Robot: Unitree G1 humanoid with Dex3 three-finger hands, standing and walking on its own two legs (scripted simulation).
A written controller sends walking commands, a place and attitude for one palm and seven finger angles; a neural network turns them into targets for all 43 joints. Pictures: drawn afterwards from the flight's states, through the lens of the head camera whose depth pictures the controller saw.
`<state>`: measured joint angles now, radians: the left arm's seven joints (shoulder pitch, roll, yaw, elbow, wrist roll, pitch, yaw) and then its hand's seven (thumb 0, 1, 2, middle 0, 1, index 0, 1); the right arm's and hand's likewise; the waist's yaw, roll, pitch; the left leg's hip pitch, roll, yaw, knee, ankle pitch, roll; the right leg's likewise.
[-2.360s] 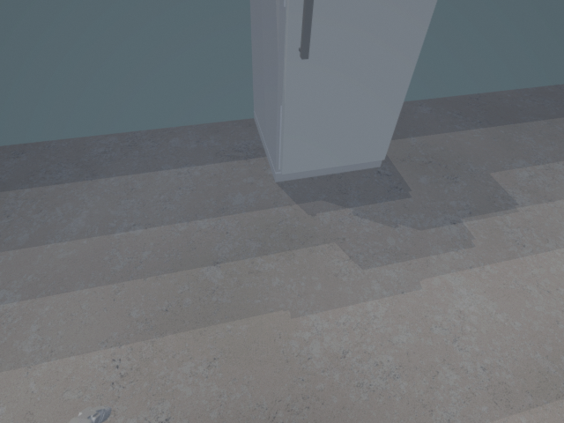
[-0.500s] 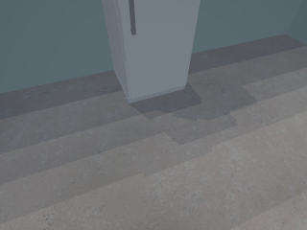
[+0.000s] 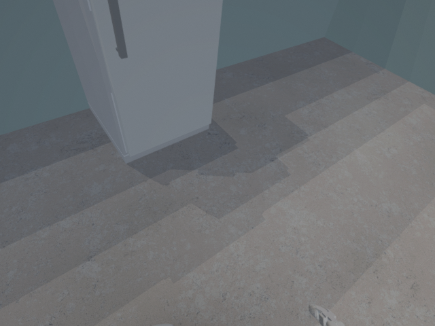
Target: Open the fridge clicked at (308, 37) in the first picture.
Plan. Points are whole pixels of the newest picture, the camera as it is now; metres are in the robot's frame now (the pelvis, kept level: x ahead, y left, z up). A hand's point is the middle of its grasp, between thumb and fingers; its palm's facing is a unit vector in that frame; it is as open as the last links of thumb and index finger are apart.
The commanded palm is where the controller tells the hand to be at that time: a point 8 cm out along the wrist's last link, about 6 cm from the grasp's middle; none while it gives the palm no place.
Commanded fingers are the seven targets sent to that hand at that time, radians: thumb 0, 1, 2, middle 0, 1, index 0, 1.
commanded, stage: walk to a spot facing it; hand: left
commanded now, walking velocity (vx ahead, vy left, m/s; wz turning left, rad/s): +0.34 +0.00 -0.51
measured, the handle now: out of the picture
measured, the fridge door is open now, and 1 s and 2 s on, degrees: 0 0 0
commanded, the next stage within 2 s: turn to face it in 1.22 s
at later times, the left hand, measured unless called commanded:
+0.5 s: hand (205, 222) +0.39 +0.06 -0.16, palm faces -0.36 -0.92 -0.16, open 7.4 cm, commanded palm none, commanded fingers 0.00 0.90 0.90 -0.20 -0.30 -0.20 -0.30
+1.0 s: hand (184, 218) +0.41 +0.12 -0.18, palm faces -0.27 -0.95 -0.15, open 7.4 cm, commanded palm none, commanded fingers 0.00 0.90 0.90 -0.20 -0.30 -0.20 -0.30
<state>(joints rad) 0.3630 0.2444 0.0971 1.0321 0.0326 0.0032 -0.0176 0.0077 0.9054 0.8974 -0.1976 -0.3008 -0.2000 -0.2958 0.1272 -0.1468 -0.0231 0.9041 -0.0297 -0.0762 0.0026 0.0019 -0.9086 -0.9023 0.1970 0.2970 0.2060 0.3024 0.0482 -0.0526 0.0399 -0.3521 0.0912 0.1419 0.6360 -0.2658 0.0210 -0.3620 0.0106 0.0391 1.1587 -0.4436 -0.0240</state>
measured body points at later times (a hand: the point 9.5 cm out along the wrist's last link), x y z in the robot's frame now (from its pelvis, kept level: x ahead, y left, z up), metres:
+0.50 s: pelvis +0.19 -0.05 -0.01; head +0.23 -0.07 +0.43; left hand +0.41 +0.11 -0.14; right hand -0.01 -0.21 -0.15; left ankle +0.06 +0.11 -0.68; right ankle +0.25 -0.15 -0.73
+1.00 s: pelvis +0.39 -0.06 +0.00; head +0.40 -0.04 +0.45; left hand +0.42 +0.17 -0.17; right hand +0.42 -0.33 -0.12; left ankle +0.47 +0.01 -0.73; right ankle +0.26 -0.14 -0.68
